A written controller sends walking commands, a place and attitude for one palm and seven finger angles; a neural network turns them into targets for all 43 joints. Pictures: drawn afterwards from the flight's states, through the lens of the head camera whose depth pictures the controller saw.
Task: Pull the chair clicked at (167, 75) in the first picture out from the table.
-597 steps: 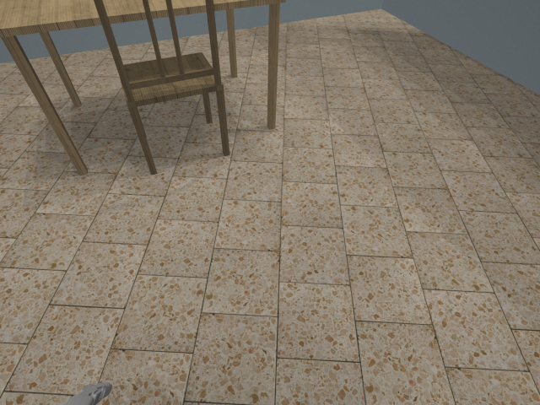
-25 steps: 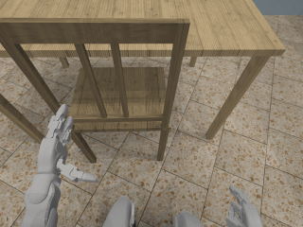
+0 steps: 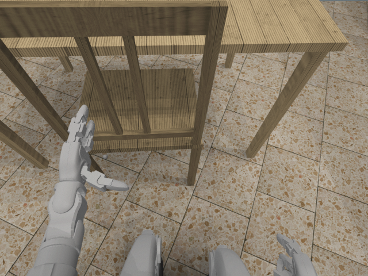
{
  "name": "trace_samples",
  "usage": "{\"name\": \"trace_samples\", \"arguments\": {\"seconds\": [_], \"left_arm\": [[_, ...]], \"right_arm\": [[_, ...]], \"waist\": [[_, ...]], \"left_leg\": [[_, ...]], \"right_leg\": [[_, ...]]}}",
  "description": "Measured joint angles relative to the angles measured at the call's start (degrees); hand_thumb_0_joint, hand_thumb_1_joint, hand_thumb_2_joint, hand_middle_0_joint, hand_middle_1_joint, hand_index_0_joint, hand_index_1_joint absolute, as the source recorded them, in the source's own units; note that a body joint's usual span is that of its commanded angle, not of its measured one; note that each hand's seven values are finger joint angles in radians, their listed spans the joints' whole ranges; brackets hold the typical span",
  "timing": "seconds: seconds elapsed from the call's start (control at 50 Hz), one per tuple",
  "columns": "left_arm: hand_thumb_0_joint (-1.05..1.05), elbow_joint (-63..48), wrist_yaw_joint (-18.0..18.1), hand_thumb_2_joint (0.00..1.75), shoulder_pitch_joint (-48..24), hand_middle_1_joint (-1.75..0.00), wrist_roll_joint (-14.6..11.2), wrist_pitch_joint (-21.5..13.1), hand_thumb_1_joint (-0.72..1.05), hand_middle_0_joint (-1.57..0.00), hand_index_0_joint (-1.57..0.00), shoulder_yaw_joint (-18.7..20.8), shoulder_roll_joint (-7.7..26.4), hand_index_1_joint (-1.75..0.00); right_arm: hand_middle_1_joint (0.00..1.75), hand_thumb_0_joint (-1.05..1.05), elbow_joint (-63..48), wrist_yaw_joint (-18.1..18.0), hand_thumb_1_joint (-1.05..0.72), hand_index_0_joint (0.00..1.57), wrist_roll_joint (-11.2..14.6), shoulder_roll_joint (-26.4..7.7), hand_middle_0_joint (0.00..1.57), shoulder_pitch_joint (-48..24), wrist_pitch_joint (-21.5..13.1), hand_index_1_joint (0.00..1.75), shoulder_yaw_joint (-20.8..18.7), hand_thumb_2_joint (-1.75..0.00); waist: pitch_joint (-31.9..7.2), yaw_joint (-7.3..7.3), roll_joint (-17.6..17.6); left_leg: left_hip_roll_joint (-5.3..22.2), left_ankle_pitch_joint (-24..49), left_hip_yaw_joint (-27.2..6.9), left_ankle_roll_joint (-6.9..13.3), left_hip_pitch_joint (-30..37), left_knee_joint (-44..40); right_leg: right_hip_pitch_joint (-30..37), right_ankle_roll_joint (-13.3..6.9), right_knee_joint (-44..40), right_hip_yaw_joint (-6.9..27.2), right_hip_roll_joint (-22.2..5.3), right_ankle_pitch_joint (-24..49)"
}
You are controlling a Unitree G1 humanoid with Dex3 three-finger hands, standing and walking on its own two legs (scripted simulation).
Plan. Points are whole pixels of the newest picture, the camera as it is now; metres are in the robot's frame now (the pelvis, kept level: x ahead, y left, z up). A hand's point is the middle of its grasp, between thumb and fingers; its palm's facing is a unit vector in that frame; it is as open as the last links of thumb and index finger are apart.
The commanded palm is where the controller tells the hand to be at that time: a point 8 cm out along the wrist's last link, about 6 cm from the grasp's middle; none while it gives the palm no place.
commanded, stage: aim the fingers beside a spindle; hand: left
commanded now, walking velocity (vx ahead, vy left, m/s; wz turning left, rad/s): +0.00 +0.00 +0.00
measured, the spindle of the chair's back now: (105, 96) +0.51 +0.21 +0.03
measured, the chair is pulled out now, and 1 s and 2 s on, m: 0.00 0.00 0.00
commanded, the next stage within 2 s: none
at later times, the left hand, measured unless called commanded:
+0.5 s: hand (111, 149) +0.37 +0.18 +0.02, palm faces +0.09 -0.99 -0.05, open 16.9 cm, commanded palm +0.35 +0.22 +0.02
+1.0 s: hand (110, 152) +0.37 +0.18 +0.02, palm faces +0.10 -0.99 -0.05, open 16.9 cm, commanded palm +0.35 +0.23 +0.02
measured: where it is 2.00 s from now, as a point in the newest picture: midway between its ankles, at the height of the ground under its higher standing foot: outside the picture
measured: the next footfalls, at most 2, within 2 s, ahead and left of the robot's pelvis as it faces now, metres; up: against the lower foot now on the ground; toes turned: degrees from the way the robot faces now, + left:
none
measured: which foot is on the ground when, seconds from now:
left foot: down 0.00-1.00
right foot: down 0.00-1.00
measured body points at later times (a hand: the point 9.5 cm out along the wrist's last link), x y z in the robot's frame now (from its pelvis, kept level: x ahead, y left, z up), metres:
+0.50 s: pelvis +0.00 +0.00 -0.01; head +0.11 +0.00 +0.43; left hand +0.36 +0.23 +0.02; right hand +0.13 -0.26 -0.12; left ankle +0.07 +0.11 -0.63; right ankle +0.00 -0.13 -0.63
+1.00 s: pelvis +0.00 +0.00 -0.01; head +0.11 +0.00 +0.43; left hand +0.36 +0.23 +0.02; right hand +0.14 -0.26 -0.12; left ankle +0.07 +0.11 -0.63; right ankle +0.00 -0.13 -0.63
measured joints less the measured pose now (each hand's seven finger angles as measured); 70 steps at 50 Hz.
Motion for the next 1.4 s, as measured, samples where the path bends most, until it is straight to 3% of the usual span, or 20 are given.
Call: {"name": "trace_samples", "arguments": {"seconds": [0.1, 0.28, 0.4, 0.56, 0.72, 0.9, 1.06, 1.22, 1.4], "left_arm": [[-0.02, 0.88, 0.63, 0.3, -2.12, -0.08, 0.6, -1.46, -0.5, -0.06, -0.06, -0.34, -0.22, -0.08], [-0.02, 5.25, 0.95, 0.3, -5.08, -0.08, 1.08, -1.05, -0.5, -0.06, -0.06, 1.36, 0.19, -0.08], [-0.02, 2.38, 1.48, 0.3, -3.49, -0.08, 1.07, -2.42, -0.5, -0.06, -0.06, 0.96, 0.06, -0.08], [-0.02, 7.53, 0.21, 0.3, -6.04, -0.08, 0.83, -1.88, -0.5, -0.06, -0.06, 1.47, 0.49, -0.08], [-0.02, 3.94, 0.93, 0.3, -5.26, -0.08, 1.24, -3.02, -0.5, -0.06, -0.06, 1.11, 0.24, -0.08], [-0.02, 6.12, 0.04, 0.3, -4.84, -0.08, 0.61, -1.51, -0.5, -0.06, -0.06, 1.71, 0.39, -0.08], [-0.02, 3.6, 0.59, 0.3, -3.45, -0.08, 0.74, -3.66, -0.5, -0.06, -0.06, 1.28, 0.24, -0.08], [-0.02, 6.23, -0.12, 0.3, -5.97, -0.08, 0.67, -1.94, -0.5, -0.06, -0.06, 0.44, 0.27, -0.08], [-0.02, 2.51, 1.82, 0.3, -2.36, -0.08, 1.41, -2.82, -0.5, -0.06, -0.07, 1.59, 0.03, -0.08]], "right_arm": [[0.3, 0.01, 0.83, 0.2, -0.9, 0.21, -0.19, -0.13, 0.2, 0.05, 0.53, 0.3, -0.3, -0.9], [0.3, 0.01, 0.13, 0.98, -0.9, 0.21, -0.28, 0.14, 0.2, 0.06, 2.15, 0.3, -0.39, -0.9], [0.3, 0.01, 0.14, 1.27, -0.9, 0.21, -0.3, 0.08, 0.2, 0.4, 2.71, 0.3, -0.65, -0.9], [0.3, 0.01, 0.3, 1.04, -0.9, 0.21, 0.04, -0.03, 0.2, -0.25, 3.12, 0.3, -0.23, -0.9], [0.3, 0.01, 0.19, 1.04, -0.9, 0.21, -0.25, -0.1, 0.2, -0.38, 2.93, 0.3, -0.62, -0.9], [0.3, 0.01, -0.37, 1.31, -0.9, 0.21, 0.01, 0.01, 0.2, -0.09, 3.69, 0.3, -0.35, -0.9], [0.3, 0.01, 0.27, 1.08, -0.9, 0.21, -0.16, -0.1, 0.2, -0.15, 3.18, 0.3, -0.46, -0.9], [0.3, 0.01, 0.13, 1.06, -0.9, 0.21, 0.02, -0.08, 0.2, -0.63, 3.19, 0.3, -0.44, -0.9], [0.3, 0.01, -0.59, 1.5, -0.9, 0.21, -0.21, 0.38, 0.2, 0.03, 3.93, 0.3, -0.3, -0.9]], "waist": [[-0.35, -0.12, -0.05], [-0.7, -0.88, -0.35], [-0.46, -0.41, 0.06], [-0.69, -0.45, -0.12], [-0.36, -0.36, -0.04], [-0.88, -0.55, -0.16], [-0.55, -0.05, -0.06], [-0.69, -0.47, 0.03], [-0.89, -0.51, -0.23]], "left_leg": [[0.05, -0.25, 0.1, -0.01, -0.92, 0.61], [0.35, -0.59, 0.39, -0.14, -2.71, 1.63], [0.36, -0.72, 0.33, -0.22, -2.26, 1.55], [0.27, -0.67, -0.05, -0.35, -3.31, 2.08], [0.35, -0.82, 0.01, -0.39, -3.21, 2.15], [0.42, -0.85, 0.23, -0.37, -3.15, 1.9], [0.31, -0.92, -0.05, -0.36, -2.7, 1.99], [0.22, -0.94, -0.24, -0.28, -3.85, 2.66], [0.46, -0.89, 0.5, -0.2, -2.24, 1.58]], "right_leg": [[-1.0, 0.0, 0.72, 0.14, 0.03, -0.28], [-3.14, -0.17, 2.11, 0.52, 0.25, -0.68], [-2.65, -0.23, 1.98, 0.48, 0.28, -0.79], [-3.6, -0.41, 2.62, 0.13, 0.26, -0.97], [-3.53, -0.41, 2.63, 0.22, 0.35, -1.02], [-3.63, -0.41, 2.49, 0.46, 0.4, -1.02], [-2.94, -0.36, 2.34, 0.2, 0.36, -1.07], [-3.95, -0.32, 2.92, 0.05, 0.31, -1.13], [-2.8, -0.19, 2.03, 0.79, 0.46, -0.83]]}}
